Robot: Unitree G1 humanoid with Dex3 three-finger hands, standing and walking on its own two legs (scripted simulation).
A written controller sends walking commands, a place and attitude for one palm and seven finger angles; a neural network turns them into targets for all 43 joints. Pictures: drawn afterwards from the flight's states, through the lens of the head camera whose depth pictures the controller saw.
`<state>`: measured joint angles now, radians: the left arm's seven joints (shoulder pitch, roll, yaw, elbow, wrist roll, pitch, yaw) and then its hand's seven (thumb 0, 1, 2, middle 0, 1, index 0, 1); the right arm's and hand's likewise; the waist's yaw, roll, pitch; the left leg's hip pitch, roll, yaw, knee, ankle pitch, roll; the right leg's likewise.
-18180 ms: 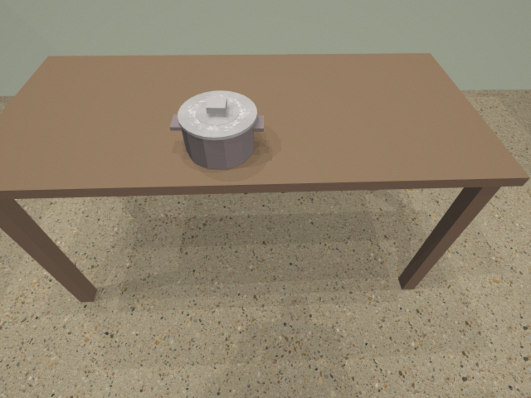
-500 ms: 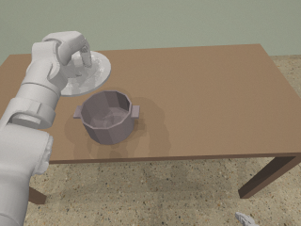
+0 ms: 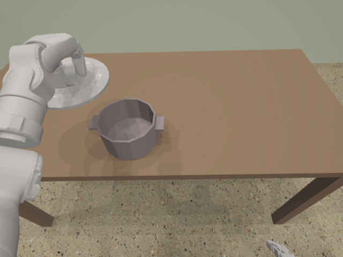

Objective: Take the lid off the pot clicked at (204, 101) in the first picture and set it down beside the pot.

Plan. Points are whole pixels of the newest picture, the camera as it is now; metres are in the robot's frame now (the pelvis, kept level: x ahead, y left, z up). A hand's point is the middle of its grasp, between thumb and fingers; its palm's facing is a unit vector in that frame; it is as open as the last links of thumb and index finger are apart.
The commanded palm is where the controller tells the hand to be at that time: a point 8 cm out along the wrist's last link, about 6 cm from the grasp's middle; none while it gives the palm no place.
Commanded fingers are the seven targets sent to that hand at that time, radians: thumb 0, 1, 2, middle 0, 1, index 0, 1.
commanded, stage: move the lid sideways beside the pot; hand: left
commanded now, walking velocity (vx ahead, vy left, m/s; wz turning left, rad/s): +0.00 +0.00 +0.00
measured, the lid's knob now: (66, 72) +0.49 +0.24 +0.18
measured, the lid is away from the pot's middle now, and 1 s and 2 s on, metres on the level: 0.11 0.23 0.23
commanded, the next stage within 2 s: lower the lid onto the table in 1.22 s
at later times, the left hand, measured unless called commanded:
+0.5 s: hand (34, 75) +0.46 +0.29 +0.20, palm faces -0.32 -0.06 -0.95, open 6.6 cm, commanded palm +0.46 +0.30 +0.27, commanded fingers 0.00 0.54 1.05 -0.78 -1.03 -0.85 -1.07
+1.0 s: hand (7, 76) +0.45 +0.35 +0.20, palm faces -0.31 -0.08 -0.95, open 6.6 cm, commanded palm +0.46 +0.35 +0.27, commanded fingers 0.00 0.54 1.05 -0.78 -1.03 -0.85 -1.07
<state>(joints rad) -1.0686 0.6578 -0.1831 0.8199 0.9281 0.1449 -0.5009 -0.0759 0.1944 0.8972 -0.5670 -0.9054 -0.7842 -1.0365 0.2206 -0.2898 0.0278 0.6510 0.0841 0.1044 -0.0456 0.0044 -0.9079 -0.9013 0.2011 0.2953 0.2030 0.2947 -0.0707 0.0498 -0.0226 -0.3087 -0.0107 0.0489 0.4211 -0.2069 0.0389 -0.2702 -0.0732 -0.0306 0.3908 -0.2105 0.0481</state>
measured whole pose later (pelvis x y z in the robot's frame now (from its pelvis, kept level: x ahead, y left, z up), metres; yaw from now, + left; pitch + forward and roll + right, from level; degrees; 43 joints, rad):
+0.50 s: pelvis +0.00 +0.00 +0.00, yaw +0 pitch +6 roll -1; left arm -1.10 0.80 -0.10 0.96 0.95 0.02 -0.51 -0.08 0.20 0.90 -0.56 -0.90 -0.79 -1.04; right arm 0.26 -0.31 0.02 0.68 0.09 0.13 -0.07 0.00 -0.91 -0.90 0.20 0.30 0.20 0.29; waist -0.09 0.04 -0.02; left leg -0.34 0.00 0.05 0.44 -0.21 0.04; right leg -0.28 -0.06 -0.03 0.37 -0.19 0.05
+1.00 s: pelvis +0.01 +0.01 +0.00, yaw +0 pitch +8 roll -1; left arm -1.10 0.90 -0.02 0.99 0.96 -0.06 -0.53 -0.08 0.21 0.90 -0.56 -0.90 -0.79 -1.04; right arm 0.25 -0.31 0.02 0.69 0.10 0.16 -0.07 0.00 -0.91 -0.90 0.20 0.30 0.20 0.29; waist -0.08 0.04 -0.02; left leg -0.38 -0.01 0.04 0.46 -0.23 0.05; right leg -0.30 -0.07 -0.04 0.36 -0.20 0.05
